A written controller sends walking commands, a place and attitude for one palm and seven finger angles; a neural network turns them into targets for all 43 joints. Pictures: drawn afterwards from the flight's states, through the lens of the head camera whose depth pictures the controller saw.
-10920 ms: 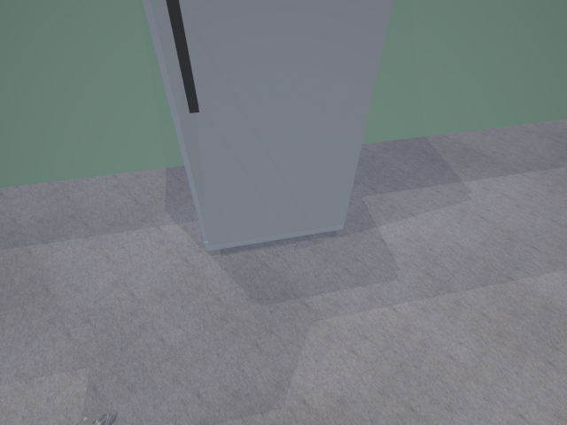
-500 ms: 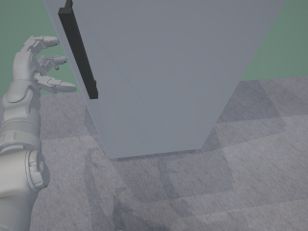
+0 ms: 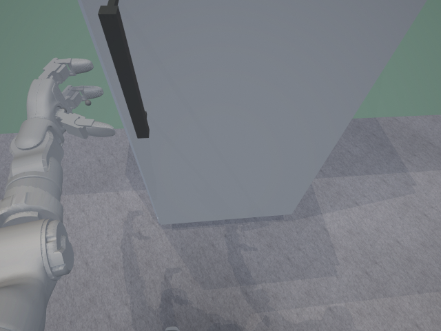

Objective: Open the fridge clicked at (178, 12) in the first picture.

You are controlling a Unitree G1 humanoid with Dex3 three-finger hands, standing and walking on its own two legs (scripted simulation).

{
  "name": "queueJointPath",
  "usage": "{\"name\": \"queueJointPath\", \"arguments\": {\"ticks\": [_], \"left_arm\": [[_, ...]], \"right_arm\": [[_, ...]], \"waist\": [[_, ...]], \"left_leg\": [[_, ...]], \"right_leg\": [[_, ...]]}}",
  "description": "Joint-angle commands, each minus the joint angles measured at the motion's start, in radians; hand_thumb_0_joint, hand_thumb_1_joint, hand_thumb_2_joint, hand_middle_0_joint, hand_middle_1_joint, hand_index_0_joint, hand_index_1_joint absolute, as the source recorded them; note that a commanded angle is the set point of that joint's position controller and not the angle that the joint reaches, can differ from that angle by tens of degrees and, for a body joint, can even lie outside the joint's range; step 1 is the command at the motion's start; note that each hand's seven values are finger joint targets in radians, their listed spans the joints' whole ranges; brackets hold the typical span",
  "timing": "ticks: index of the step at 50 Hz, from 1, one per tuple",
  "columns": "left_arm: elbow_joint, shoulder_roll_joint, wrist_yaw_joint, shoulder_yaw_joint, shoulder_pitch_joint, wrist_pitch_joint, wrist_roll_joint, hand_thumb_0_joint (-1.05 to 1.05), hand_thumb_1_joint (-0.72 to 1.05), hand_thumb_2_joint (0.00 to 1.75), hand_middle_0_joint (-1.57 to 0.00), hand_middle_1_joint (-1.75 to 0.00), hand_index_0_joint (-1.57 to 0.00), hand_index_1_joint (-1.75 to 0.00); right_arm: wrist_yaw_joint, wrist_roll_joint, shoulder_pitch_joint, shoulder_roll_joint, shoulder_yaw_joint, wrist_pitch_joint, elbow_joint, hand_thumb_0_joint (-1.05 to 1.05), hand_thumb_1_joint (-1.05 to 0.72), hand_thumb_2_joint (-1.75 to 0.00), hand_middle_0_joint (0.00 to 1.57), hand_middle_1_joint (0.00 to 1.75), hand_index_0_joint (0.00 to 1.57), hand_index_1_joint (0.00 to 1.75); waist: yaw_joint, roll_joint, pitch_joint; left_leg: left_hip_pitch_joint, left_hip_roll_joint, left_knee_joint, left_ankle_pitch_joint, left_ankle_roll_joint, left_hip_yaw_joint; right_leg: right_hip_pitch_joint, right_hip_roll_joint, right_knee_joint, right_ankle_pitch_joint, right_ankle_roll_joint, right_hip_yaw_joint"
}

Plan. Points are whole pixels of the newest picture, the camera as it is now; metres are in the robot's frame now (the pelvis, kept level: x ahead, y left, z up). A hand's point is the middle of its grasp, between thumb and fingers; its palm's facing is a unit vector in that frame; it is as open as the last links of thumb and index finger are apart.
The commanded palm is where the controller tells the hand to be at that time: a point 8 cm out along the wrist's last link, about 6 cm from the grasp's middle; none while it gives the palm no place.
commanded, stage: move the hooked fingers beside the handle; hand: left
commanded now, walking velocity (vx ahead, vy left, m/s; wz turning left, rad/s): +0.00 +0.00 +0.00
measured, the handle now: (130, 77) +0.55 +0.16 +0.14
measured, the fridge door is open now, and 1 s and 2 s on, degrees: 0 0 0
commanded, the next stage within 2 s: feel for the door with the fingertips in 0.62 s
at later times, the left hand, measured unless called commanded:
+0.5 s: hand (84, 97) +0.47 +0.23 +0.15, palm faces +0.05 -1.00 +0.02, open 14.0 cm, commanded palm +0.45 +0.27 +0.14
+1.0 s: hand (101, 100) +0.47 +0.20 +0.15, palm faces +0.04 -1.00 +0.04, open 14.0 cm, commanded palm +0.45 +0.24 +0.15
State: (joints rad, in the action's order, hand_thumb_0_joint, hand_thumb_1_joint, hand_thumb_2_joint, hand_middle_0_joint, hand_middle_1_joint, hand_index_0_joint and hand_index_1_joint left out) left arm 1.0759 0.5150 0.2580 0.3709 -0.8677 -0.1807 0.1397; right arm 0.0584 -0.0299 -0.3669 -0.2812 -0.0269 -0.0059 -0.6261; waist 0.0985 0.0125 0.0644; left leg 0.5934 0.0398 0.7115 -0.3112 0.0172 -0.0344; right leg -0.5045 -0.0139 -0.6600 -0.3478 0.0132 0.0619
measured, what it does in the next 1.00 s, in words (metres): stands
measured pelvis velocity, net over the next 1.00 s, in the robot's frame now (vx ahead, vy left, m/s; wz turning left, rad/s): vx -0.01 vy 0.00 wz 0.01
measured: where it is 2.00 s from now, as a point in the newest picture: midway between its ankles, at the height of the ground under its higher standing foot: outside the picture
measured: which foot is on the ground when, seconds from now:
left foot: down 0.00-1.00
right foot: down 0.00-1.00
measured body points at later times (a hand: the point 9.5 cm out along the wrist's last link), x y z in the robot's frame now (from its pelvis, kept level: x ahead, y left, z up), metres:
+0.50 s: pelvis +0.00 +0.00 +0.00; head +0.06 +0.01 +0.45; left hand +0.47 +0.28 +0.15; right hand +0.03 -0.27 -0.11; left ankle +0.02 +0.11 -0.72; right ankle -0.02 -0.11 -0.72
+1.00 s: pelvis -0.01 +0.00 +0.00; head +0.05 +0.01 +0.45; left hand +0.46 +0.25 +0.15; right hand +0.05 -0.27 -0.11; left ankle +0.02 +0.11 -0.72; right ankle -0.02 -0.11 -0.72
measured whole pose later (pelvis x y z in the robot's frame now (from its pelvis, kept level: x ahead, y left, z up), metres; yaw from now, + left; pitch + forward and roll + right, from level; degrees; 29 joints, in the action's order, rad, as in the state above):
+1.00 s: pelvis -0.01 +0.00 +0.00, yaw +0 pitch +10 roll -2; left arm 1.06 0.44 0.22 0.32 -0.88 -0.18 0.17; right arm 0.05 -0.03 -0.37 -0.27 -0.03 -0.01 -0.65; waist 0.09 0.02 0.07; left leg 0.58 0.04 0.72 -0.31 0.02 -0.03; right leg -0.49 -0.01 -0.67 -0.35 0.01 0.07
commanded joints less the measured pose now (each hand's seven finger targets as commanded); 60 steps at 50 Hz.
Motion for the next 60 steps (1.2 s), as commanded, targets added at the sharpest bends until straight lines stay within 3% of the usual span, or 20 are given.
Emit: {"name": "queueJointPath", "arguments": {"ticks": [1,4,8,15,18,20,23,30,33,35,36,37,41,44,46,50,54,56,59,60], "left_arm": [[-0.302,0.253,-0.018,0.039,-0.562,-0.147,0.023,0.0,-0.5,0.3,-0.3,-1.2,-0.3,-1.2],[-0.13,0.281,-0.011,0.06,-0.482,-0.091,0.014,0.0,-0.5,0.3,-0.3,-1.2,-0.3,-1.2],[-0.06,0.298,-0.004,0.046,-0.408,-0.023,-0.021,0.0,-0.5,0.3,-0.3,-1.2,-0.3,-1.2],[-0.317,0.342,0.008,0.103,-0.522,-0.155,0.031,0.0,-0.5,0.3,-0.3,-1.2,-0.3,-1.2],[-0.281,0.254,0.026,0.045,-0.47,-0.133,0.037,0.0,-0.5,0.3,-0.3,-1.2,-0.3,-1.2],[-0.231,0.26,0.033,0.04,-0.437,-0.091,0.03,0.0,-0.5,0.3,-0.3,-1.2,-0.3,-1.2],[-0.144,0.23,0.036,0.015,-0.373,-0.025,0.026,0.0,-0.5,0.3,-0.3,-1.2,-0.3,-1.2],[-0.347,0.277,-0.011,0.076,-0.452,-0.109,0.043,0.0,-0.5,0.3,-0.3,-1.2,-0.3,-1.2],[-0.285,0.254,-0.017,0.059,-0.432,-0.103,0.032,0.0,-0.5,0.3,-0.3,-1.2,-0.3,-1.2],[-0.236,0.292,-0.016,0.071,-0.424,-0.086,0.012,0.0,-0.5,0.3,-0.3,-1.2,-0.3,-1.2],[-0.225,0.257,-0.013,0.034,-0.434,-0.072,0.007,0.0,-0.5,0.3,-0.3,-1.2,-0.3,-1.2],[-0.205,0.266,-0.011,0.044,-0.415,-0.061,0.003,0.0,-0.5,0.3,-0.3,-1.2,-0.3,-1.2],[-0.28,0.163,-0.005,-0.026,-0.452,-0.064,0.032,0.0,-0.5,0.3,-0.3,-1.2,-0.3,-1.2],[-0.26,0.127,-0.014,-0.036,-0.497,-0.072,0.06,0.0,-0.5,0.3,-0.3,-1.2,-0.3,-1.2],[-0.247,0.108,-0.028,-0.053,-0.522,-0.069,0.053,0.0,-0.5,0.3,-0.3,-1.2,-0.3,-1.2],[-0.209,0.146,-0.077,-0.028,-0.53,-0.073,0.009,0.0,-0.5,0.3,-0.3,-1.2,-0.3,-1.2],[-0.274,0.13,-0.115,-0.021,-0.53,-0.108,-0.005,0.0,-0.5,0.3,-0.3,-1.2,-0.3,-1.2],[-0.282,0.175,-0.125,0.018,-0.513,-0.115,-0.008,0.0,-0.5,0.3,-0.3,-1.2,-0.3,-1.2],[-0.239,0.245,-0.131,0.075,-0.483,-0.109,-0.016,0.0,-0.5,0.3,-0.3,-1.2,-0.3,-1.2],[-0.226,0.21,-0.126,0.034,-0.487,-0.101,-0.025,0.0,-0.5,0.3,-0.3,-1.2,-0.3,-1.2]], "right_arm": [[0.004,-0.001,-0.109,-0.156,0.065,-0.037,0.044,0.0,-0.9,-0.9,0.2,0.3,0.2,0.3],[0.006,-0.003,-0.117,-0.169,0.058,-0.028,0.035,0.0,-0.9,-0.9,0.2,0.3,0.2,0.3],[0.008,-0.006,-0.114,-0.17,0.053,-0.012,0.071,0.0,-0.9,-0.9,0.2,0.3,0.2,0.3],[0.008,-0.001,-0.12,-0.167,0.067,-0.018,0.074,0.0,-0.9,-0.9,0.2,0.3,0.2,0.3],[0.008,-0.007,-0.108,-0.159,0.067,-0.02,0.059,0.0,-0.9,-0.9,0.2,0.3,0.2,0.3],[0.009,-0.01,-0.11,-0.163,0.063,-0.016,0.054,0.0,-0.9,-0.9,0.2,0.3,0.2,0.3],[0.01,-0.013,-0.109,-0.164,0.062,-0.009,0.061,0.0,-0.9,-0.9,0.2,0.3,0.2,0.3],[0.005,-0.002,-0.107,-0.163,0.07,-0.024,0.074,0.0,-0.9,-0.9,0.2,0.3,0.2,0.3],[0.003,-0.006,-0.092,-0.157,0.065,-0.025,0.066,0.0,-0.9,-0.9,0.2,0.3,0.2,0.3],[0.006,-0.009,-0.087,-0.159,0.06,-0.021,0.063,0.0,-0.9,-0.9,0.2,0.3,0.2,0.3],[0.006,-0.01,-0.083,-0.157,0.058,-0.021,0.067,0.0,-0.9,-0.9,0.2,0.3,0.2,0.3],[0.007,-0.009,-0.085,-0.158,0.059,-0.021,0.071,0.0,-0.9,-0.9,0.2,0.3,0.2,0.3],[0.003,-0.01,-0.077,-0.152,0.061,-0.03,0.077,0.0,-0.9,-0.9,0.2,0.3,0.2,0.3],[0.007,-0.008,-0.086,-0.153,0.062,-0.036,0.061,0.0,-0.9,-0.9,0.2,0.3,0.2,0.3],[0.006,-0.01,-0.08,-0.154,0.06,-0.041,0.058,0.0,-0.9,-0.9,0.2,0.3,0.2,0.3],[-0.001,0.0,-0.089,-0.152,0.058,-0.046,0.046,0.0,-0.9,-0.9,0.2,0.3,0.2,0.3],[-0.013,0.009,-0.099,-0.144,0.061,-0.051,0.051,0.0,-0.9,-0.9,0.2,0.3,0.2,0.3],[-0.015,0.007,-0.095,-0.146,0.063,-0.05,0.052,0.0,-0.9,-0.9,0.2,0.3,0.2,0.3],[-0.009,0.007,-0.105,-0.15,0.063,-0.04,0.052,0.0,-0.9,-0.9,0.2,0.3,0.2,0.3],[-0.009,0.003,-0.093,-0.145,0.059,-0.038,0.058,0.0,-0.9,-0.9,0.2,0.3,0.2,0.3]], "waist": [[0.025,0.141,0.48],[0.02,0.043,0.36],[0.007,0.034,0.284],[0.008,0.101,0.489],[0.015,0.129,0.431],[0.013,0.132,0.375],[0.01,0.061,0.265],[-0.001,0.073,0.448],[0.004,0.082,0.383],[-0.001,0.087,0.341],[0.011,0.08,0.317],[-0.001,0.075,0.31],[0.017,0.121,0.37],[0.037,0.024,0.332],[0.041,0.034,0.322],[0.025,0.065,0.326],[0.009,0.089,0.426],[-0.001,0.086,0.455],[-0.01,0.012,0.413],[0.002,0.03,0.382]], "left_leg": [[-0.447,-0.007,-0.024,0.361,0.011,0.081],[-0.311,-0.016,-0.045,0.271,0.023,0.068],[-0.22,-0.023,-0.057,0.241,0.027,0.048],[-0.379,-0.012,-0.032,0.342,0.022,0.056],[-0.398,-0.011,-0.036,0.339,0.02,0.057],[-0.355,-0.013,-0.045,0.318,0.022,0.052],[-0.27,-0.017,-0.064,0.238,0.027,0.049],[-0.389,-0.01,-0.04,0.35,0.02,0.064],[-0.356,-0.013,-0.045,0.308,0.02,0.056],[-0.306,-0.019,-0.052,0.266,0.023,0.048],[-0.294,-0.02,-0.057,0.246,0.025,0.047],[-0.283,-0.02,-0.06,0.24,0.024,0.05],[-0.374,-0.015,-0.049,0.279,0.018,0.059],[-0.349,-0.013,-0.053,0.247,0.022,0.069],[-0.344,-0.013,-0.06,0.214,0.02,0.073],[-0.319,-0.019,-0.059,0.194,0.019,0.075],[-0.374,-0.018,-0.042,0.283,0.013,0.079],[-0.368,-0.017,-0.037,0.301,0.012,0.067],[-0.289,-0.022,-0.044,0.284,0.021,0.049],[-0.276,-0.023,-0.05,0.268,0.023,0.041]], "right_leg": [[0.012,-0.034,0.054,0.336,0.003,-0.033],[0.035,-0.028,0.069,0.308,0.0,-0.03],[0.039,-0.018,0.071,0.32,-0.003,-0.036],[0.084,-0.036,0.055,0.382,-0.002,-0.046],[0.041,-0.037,0.067,0.359,0.001,-0.035],[0.031,-0.032,0.072,0.348,0.002,-0.032],[0.015,-0.027,0.089,0.297,-0.001,-0.026],[0.063,-0.034,0.061,0.362,0.0,-0.035],[0.046,-0.032,0.065,0.337,-0.001,-0.034],[0.053,-0.025,0.071,0.322,-0.001,-0.04],[0.042,-0.023,0.076,0.309,-0.003,-0.036],[0.041,-0.023,0.076,0.304,0.0,-0.037],[0.013,-0.027,0.078,0.306,0.003,-0.032],[0.011,-0.03,0.085,0.28,-0.001,-0.025],[-0.011,-0.029,0.085,0.251,-0.002,-0.026],[-0.019,-0.023,0.075,0.22,0.0,-0.029],[0.013,-0.027,0.05,0.279,0.006,-0.023],[0.043,-0.029,0.048,0.316,0.001,-0.031],[0.107,-0.028,0.053,0.353,-0.003,-0.04],[0.092,-0.026,0.059,0.353,-0.006,-0.044]]}}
